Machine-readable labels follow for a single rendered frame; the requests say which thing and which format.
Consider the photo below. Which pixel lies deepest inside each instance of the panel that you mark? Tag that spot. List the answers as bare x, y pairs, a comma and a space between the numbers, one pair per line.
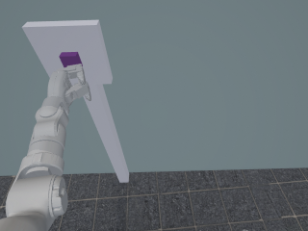
51, 38

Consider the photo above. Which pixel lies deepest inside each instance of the left robot hand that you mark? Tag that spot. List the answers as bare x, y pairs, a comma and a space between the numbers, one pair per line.
59, 84

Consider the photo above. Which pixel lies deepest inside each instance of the left robot forearm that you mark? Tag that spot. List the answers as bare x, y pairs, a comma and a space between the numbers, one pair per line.
46, 148

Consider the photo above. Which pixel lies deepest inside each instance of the button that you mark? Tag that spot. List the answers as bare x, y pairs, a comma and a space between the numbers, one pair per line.
70, 58

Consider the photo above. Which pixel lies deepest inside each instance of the robot left upper arm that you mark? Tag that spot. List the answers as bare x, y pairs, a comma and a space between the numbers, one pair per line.
34, 203

